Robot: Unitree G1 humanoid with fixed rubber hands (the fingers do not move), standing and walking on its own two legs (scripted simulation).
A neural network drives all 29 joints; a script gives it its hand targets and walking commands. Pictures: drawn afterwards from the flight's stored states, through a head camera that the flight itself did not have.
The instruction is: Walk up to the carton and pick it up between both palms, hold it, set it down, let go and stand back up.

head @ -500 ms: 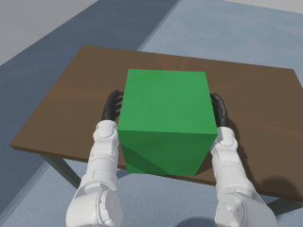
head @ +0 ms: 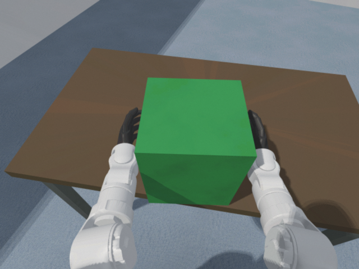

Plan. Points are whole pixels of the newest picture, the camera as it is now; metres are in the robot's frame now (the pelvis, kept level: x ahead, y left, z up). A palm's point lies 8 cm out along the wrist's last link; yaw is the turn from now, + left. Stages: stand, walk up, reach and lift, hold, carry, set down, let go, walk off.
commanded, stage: set down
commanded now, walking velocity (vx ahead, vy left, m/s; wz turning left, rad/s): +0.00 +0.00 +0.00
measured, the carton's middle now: (191, 146) +0.40 +0.01 +0.02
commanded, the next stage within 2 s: none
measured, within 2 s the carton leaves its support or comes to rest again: neither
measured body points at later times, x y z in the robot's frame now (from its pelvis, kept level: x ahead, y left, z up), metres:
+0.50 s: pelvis -0.02 +0.00 -0.02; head +0.03 +0.00 +0.42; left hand +0.41 +0.21 +0.05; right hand +0.42 -0.22 +0.05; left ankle +0.00 +0.13 -0.75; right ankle -0.01 -0.12 -0.75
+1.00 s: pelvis -0.04 -0.02 -0.01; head +0.00 -0.01 +0.44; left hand +0.43 +0.20 +0.14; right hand +0.43 -0.20 +0.14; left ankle +0.00 +0.13 -0.75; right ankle -0.01 -0.12 -0.75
